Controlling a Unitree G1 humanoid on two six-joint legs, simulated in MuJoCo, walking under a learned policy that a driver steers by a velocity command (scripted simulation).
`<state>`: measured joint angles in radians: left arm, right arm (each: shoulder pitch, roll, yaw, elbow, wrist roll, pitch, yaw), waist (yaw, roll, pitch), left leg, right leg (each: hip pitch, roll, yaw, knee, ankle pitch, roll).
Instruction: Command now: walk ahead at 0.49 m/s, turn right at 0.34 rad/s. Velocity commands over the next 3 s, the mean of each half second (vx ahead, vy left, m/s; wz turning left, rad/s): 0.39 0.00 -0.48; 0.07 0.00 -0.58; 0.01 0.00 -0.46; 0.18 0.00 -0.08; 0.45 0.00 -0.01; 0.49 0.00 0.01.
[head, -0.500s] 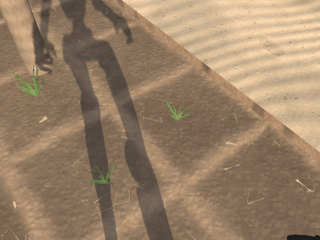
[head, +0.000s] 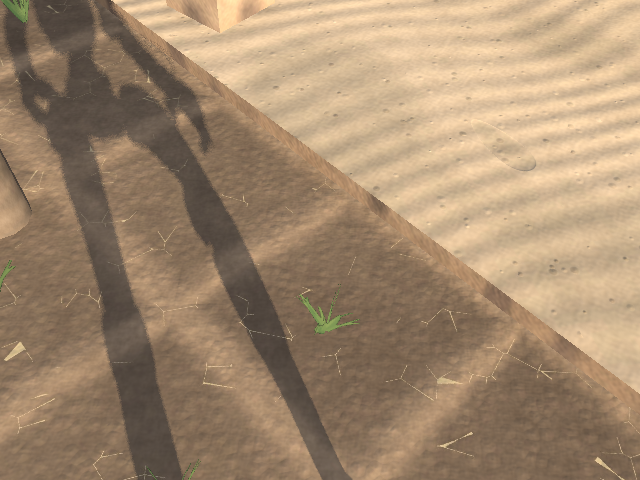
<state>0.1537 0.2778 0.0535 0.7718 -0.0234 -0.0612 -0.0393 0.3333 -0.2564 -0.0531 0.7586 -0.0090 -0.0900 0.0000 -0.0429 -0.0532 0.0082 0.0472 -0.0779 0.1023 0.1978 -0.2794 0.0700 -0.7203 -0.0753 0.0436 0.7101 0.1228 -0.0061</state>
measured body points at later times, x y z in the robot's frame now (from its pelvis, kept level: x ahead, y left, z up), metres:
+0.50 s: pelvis +0.28 -0.03 +0.00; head +0.32 -0.06 +0.45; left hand +0.45 +0.22 -0.10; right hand +0.40 -0.33 -0.09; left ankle +0.47 +0.09 -0.70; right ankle +0.23 -0.11 -0.74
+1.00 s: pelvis +0.36 -0.04 -0.01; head +0.38 -0.07 +0.44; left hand +0.65 +0.09 -0.09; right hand +0.33 -0.36 -0.11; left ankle +0.49 +0.04 -0.74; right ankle +0.30 -0.14 -0.73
